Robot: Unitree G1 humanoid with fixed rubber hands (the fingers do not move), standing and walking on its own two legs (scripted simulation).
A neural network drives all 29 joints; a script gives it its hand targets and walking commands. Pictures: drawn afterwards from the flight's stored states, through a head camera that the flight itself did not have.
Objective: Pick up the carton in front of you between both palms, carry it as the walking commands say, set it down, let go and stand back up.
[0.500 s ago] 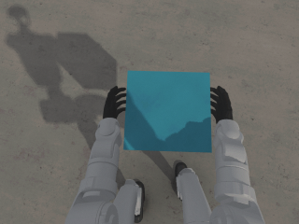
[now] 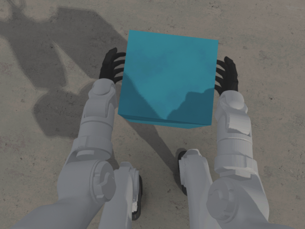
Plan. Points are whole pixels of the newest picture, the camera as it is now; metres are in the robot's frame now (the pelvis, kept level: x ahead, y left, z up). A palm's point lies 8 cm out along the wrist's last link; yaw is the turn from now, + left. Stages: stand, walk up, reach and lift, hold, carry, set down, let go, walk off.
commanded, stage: set down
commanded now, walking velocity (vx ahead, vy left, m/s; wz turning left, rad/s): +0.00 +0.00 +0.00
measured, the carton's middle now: (165, 89) +0.47 -0.07 -0.17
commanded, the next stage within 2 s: none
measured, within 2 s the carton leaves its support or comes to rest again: rests again in 1.88 s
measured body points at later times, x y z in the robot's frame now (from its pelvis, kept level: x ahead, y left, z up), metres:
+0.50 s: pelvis -0.02 +0.02 -0.11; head +0.32 -0.01 +0.19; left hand +0.54 +0.06 -0.25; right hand +0.45 -0.23 -0.25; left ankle +0.05 +0.13 -0.53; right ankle +0.13 -0.13 -0.53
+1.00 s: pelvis -0.02 +0.02 -0.16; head +0.35 +0.01 +0.10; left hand +0.56 +0.04 -0.35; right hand +0.47 -0.25 -0.32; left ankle +0.05 +0.13 -0.53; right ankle +0.13 -0.13 -0.53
